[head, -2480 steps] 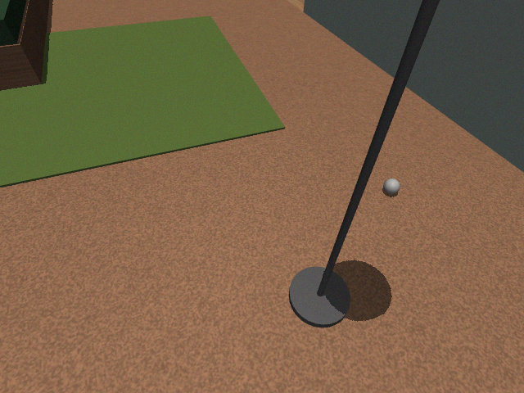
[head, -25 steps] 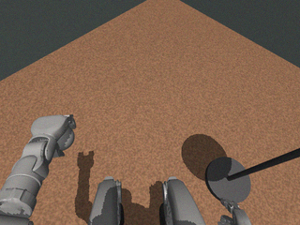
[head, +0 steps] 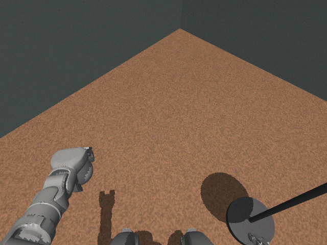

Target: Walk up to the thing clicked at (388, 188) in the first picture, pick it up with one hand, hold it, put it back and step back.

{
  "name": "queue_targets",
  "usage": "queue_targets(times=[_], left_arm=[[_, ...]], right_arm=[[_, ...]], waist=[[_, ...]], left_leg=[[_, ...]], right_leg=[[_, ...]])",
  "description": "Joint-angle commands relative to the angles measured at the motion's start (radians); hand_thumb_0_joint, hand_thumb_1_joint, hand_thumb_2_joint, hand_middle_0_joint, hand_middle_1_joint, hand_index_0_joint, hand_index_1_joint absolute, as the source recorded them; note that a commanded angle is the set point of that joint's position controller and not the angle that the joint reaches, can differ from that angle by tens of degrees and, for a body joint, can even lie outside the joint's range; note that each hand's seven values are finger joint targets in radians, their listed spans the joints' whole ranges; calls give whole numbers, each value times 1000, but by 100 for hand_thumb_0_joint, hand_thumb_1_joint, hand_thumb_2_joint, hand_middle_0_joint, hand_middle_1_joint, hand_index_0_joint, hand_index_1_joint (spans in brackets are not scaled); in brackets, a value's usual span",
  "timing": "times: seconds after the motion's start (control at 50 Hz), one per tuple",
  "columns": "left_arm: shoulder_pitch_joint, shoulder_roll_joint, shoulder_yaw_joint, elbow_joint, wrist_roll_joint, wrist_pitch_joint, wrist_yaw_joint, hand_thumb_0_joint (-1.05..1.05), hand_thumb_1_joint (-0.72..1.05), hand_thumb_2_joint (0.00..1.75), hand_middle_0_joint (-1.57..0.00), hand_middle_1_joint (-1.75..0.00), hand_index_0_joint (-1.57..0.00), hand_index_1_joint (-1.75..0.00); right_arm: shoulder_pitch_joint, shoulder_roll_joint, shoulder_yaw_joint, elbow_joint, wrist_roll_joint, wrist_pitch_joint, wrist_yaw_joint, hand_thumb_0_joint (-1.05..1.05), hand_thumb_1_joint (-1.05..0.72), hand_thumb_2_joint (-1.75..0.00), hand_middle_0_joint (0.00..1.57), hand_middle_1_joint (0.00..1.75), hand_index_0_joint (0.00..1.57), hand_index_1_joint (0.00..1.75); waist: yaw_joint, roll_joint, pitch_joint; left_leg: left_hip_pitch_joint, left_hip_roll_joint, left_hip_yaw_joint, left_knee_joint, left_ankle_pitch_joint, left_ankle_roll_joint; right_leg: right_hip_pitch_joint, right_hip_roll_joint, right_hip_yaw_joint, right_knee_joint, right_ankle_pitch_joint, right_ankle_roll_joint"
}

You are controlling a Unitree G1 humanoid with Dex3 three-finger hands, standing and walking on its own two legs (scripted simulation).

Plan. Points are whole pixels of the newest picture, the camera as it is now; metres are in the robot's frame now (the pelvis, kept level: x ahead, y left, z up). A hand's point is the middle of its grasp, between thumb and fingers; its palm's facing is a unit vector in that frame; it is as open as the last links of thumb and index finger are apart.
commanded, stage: lift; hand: left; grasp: from above
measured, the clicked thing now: (78, 171) +0.34 +0.23 -0.10
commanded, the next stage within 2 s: hold in 0.16 s
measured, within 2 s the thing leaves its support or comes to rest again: neither
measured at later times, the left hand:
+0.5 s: hand (72, 158) +0.35 +0.22 -0.03, palm faces -0.45 -0.06 -0.89, open 10.2 cm
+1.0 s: hand (68, 160) +0.33 +0.22 +0.00, palm faces -0.46 -0.04 -0.89, open 10.3 cm
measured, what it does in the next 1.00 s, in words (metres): rises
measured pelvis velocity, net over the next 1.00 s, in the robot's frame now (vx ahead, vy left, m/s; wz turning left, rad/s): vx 0.03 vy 0.00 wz -0.01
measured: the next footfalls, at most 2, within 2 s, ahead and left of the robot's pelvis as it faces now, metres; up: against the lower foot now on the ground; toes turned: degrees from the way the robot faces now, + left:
none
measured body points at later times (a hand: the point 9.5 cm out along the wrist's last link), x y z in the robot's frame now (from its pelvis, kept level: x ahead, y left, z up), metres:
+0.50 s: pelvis +0.04 +0.00 +0.04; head +0.07 -0.01 +0.49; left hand +0.37 +0.22 +0.03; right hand +0.13 -0.27 -0.08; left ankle +0.04 +0.11 -0.68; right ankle +0.03 -0.14 -0.68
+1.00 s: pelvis +0.03 +0.00 +0.05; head +0.05 -0.02 +0.50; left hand +0.35 +0.22 +0.06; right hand +0.16 -0.26 -0.06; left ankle +0.04 +0.11 -0.68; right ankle +0.03 -0.14 -0.68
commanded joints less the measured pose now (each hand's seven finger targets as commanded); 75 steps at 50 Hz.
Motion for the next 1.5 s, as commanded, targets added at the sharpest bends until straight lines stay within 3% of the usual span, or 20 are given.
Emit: queue_targets(times=[0.0, 0.12, 0.24, 0.32, 0.44, 0.46, 0.48, 0.66, 0.68, 0.74, 0.76, 0.84, 0.9, 1.04, 1.22, 1.3, 1.34, 1.36, 1.38, 1.48], left_arm=[[-294, 195, 78, -190, -12, 10, 38, 0, 54, 88, -88, -89, -90, -86], [-284, 199, 81, -198, -5, 14, 35, 0, 54, 87, -87, -90, -90, -87], [-286, 183, 67, -210, -4, 16, 33, 0, 58, 92, -89, -94, -93, -90], [-274, 198, 69, -212, 13, 12, 11, 0, 57, 87, -87, -92, -91, -88], [-274, 178, 57, -250, 0, 3, -23, 0, 57, 90, -87, -94, -91, -90], [-283, 205, 74, -264, 4, 2, -26, 0, 57, 90, -86, -94, -91, -90], [-256, 186, 62, -233, 2, 4, -34, 0, 58, 89, -86, -96, -91, -91], [-245, 183, 54, -304, -1, -1, -74, 0, 56, 92, -85, -96, -89, -92], [-266, 206, 67, -331, 0, -2, -75, 0, 56, 92, -86, -96, -90, -92], [-260, 188, 55, -337, 2, 1, -79, 0, 55, 95, -86, -98, -89, -94], [-273, 210, 69, -349, 3, 0, -78, 0, 55, 94, -84, -99, -89, -94], [-237, 197, 61, -336, 6, 2, -97, 0, 54, 92, -83, -98, -88, -93], [-246, 199, 58, -377, 3, -1, -109, 0, 55, 95, -85, -97, -89, -93], [-230, 202, 64, -395, -6, -5, -121, 0, 54, 90, -83, -98, -88, -93], [-246, 206, 71, -436, -10, -15, -120, 0, 50, 90, -79, -101, -84, -96], [-213, 200, 66, -405, -10, -4, -119, 0, 50, 90, -81, -99, -86, -94], [-229, 200, 61, -430, -11, -4, -126, 0, 49, 88, -78, -100, -84, -95], [-234, 220, 75, -437, -11, -5, -130, 0, 48, 90, -79, -100, -84, -95], [-228, 208, 63, -435, -9, -5, -136, 0, 48, 88, -78, -101, -83, -95], [-196, 207, 67, -456, -22, -6, -159, 0, 51, 91, -81, -101, -86, -96]], right_arm=[[16, -153, -60, -98, -1, -32, -10, 0, -90, -90, 20, 30, 20, 30], [27, -155, -66, -93, 2, -25, -13, 0, -90, -90, 20, 30, 20, 30], [20, -158, -71, -89, 6, -19, -12, 0, -89, -90, 20, 30, 20, 30], [9, -160, -76, -89, 8, -14, -10, 0, -89, -90, 20, 30, 20, 30], [0, -162, -76, -109, 12, -6, -6, 0, -89, -90, 20, 30, 20, 30], [-4, -164, -77, -112, 14, -3, -6, 0, -89, -89, 20, 30, 20, 30], [-1, -163, -76, -115, 13, -1, -6, 0, -89, -90, 20, 30, 20, 30], [-21, -165, -77, -144, 18, 15, -2, 0, -89, -90, 20, 30, 20, 30], [-27, -167, -78, -144, 18, 17, -3, 0, -90, -90, 20, 30, 20, 30], [-34, -161, -74, -152, 19, 23, -2, 0, -90, -90, 20, 30, 20, 30], [-37, -165, -73, -154, 18, 25, -4, 0, -89, -90, 20, 30, 20, 30], [-55, -163, -69, -160, 21, 31, -5, 0, -89, -90, 20, 30, 20, 30], [-66, -162, -68, -172, 22, 35, -5, 0, -90, -90, 20, 30, 20, 30], [-108, -160, -58, -194, 25, 36, -10, 0, -90, -90, 20, 30, 20, 30], [-129, -154, -52, -189, 28, 28, -17, 0, -90, -90, 20, 30, 20, 30], [-148, -154, -47, -190, 29, 27, -18, 0, -90, -90, 20, 30, 20, 30], [-153, -152, -46, -191, 28, 27, -17, 0, -90, -90, 20, 30, 20, 30], [-160, -152, -45, -191, 30, 28, -18, 0, -90, -90, 20, 30, 20, 30], [-160, -152, -44, -192, 29, 28, -19, 0, -90, -90, 20, 30, 20, 30], [-176, -144, -38, -201, 31, 27, -22, 0, -91, -90, 20, 30, 20, 30]], waist=[[15, 48, -301], [14, 0, -298], [14, -10, -278], [27, 10, -266], [30, 2, -262], [40, 16, -267], [32, -2, -240], [47, -12, -247], [57, -1, -253], [50, -7, -246], [52, 2, -233], [49, -11, -206], [61, 3, -208], [63, 0, -155], [71, -7, -176], [69, -37, -139], [69, -17, -142], [85, -4, -139], [73, 2, -132], [85, -22, -137]], left_leg=[[332, -36, -29, -216, 166, -15], [393, -41, -19, -253, 275, -8], [445, -49, 1, -298, 308, -5], [482, -50, 3, -325, 358, -9], [527, -49, 5, -361, 405, -9], [534, -48, 7, -367, 421, -10], [523, -47, 5, -369, 422, -8], [595, -41, 9, -406, 496, -3], [598, -42, 9, -409, 502, -5], [603, -47, 16, -416, 497, 1], [601, -48, 19, -426, 474, -1], [613, -46, 19, -454, 437, 2], [622, -44, 17, -469, 437, 0], [615, -45, 17, -511, 311, 0], [653, -44, 15, -526, 322, 0], [635, -51, 22, -534, 291, 4], [640, -48, 20, -541, 281, 2], [641, -45, 18, -552, 270, -2], [643, -46, 19, -554, 259, 0], [648, -47, 20, -555, 292, 4]], right_leg=[[145, 42, -4, -199, 160, -39], [244, 38, 6, -257, 273, -29], [304, 34, 14, -316, 319, -24], [327, 36, 9, -330, 350, -28], [374, 39, 10, -357, 386, -29], [386, 40, 9, -357, 396, -31], [383, 41, 8, -360, 396, -30], [437, 42, 3, -390, 451, -31], [452, 41, 3, -395, 459, -30], [457, 37, 10, -410, 477, -25], [463, 35, 9, -421, 459, -26], [458, 35, 7, -436, 416, -29], [474, 36, 3, -446, 407, -32], [465, 33, 9, -490, 290, -34], [475, 32, 11, -504, 291, -32], [479, 26, 11, -525, 265, -27], [476, 27, 12, -524, 256, -30], [478, 29, 8, -527, 238, -34], [471, 27, 12, -529, 235, -33], [499, 26, 10, -535, 259, -30]])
